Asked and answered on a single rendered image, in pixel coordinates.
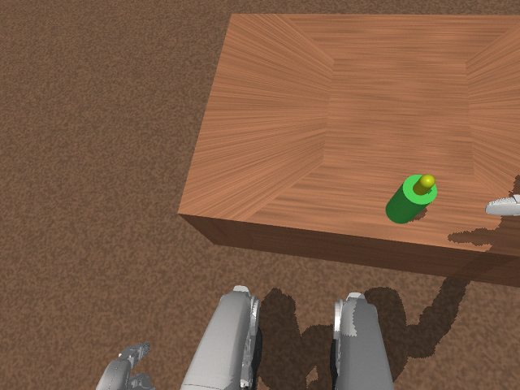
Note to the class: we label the right robot hand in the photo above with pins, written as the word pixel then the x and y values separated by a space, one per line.
pixel 504 206

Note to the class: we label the left robot foot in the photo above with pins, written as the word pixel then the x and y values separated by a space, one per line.
pixel 257 354

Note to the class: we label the left robot hand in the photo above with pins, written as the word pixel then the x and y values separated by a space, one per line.
pixel 117 374

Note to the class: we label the bottle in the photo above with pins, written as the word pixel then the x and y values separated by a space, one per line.
pixel 417 192

